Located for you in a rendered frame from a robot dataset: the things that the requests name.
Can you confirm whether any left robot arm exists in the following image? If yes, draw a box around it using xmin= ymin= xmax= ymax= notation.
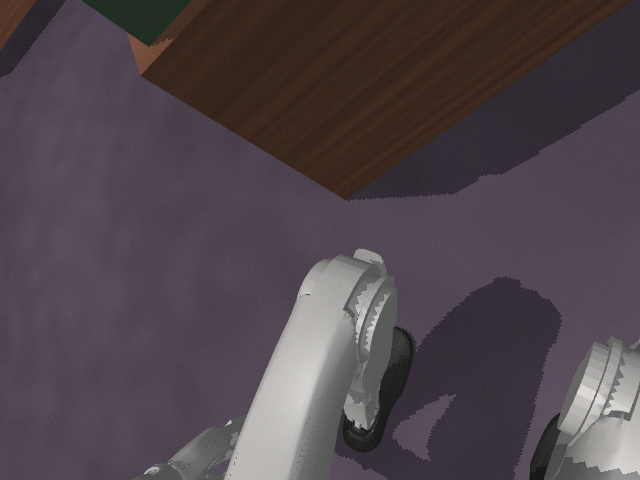
xmin=133 ymin=463 xmax=183 ymax=480

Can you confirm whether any left robot foot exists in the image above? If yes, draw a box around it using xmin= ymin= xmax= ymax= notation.
xmin=343 ymin=327 xmax=414 ymax=452

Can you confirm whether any bed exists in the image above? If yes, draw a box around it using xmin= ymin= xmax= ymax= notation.
xmin=81 ymin=0 xmax=632 ymax=200

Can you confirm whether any left robot hand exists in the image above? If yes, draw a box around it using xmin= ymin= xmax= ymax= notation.
xmin=166 ymin=414 xmax=247 ymax=480

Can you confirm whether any right robot foot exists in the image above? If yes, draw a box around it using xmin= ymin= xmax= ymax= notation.
xmin=529 ymin=412 xmax=561 ymax=480

